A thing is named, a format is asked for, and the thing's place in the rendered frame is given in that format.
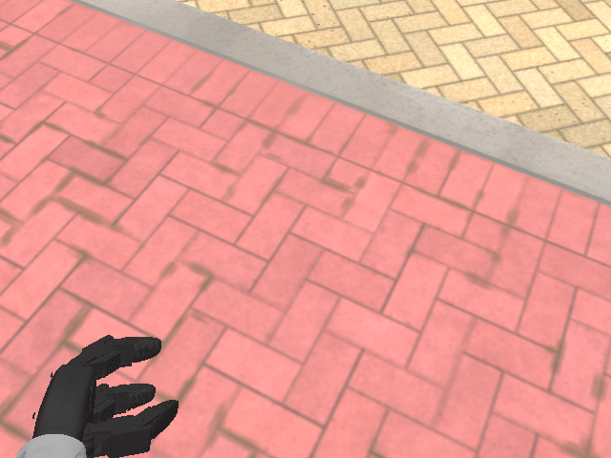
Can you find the robot left hand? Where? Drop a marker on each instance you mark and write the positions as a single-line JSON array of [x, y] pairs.
[[73, 405]]

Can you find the left robot forearm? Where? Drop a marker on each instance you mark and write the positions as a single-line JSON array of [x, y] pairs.
[[53, 446]]

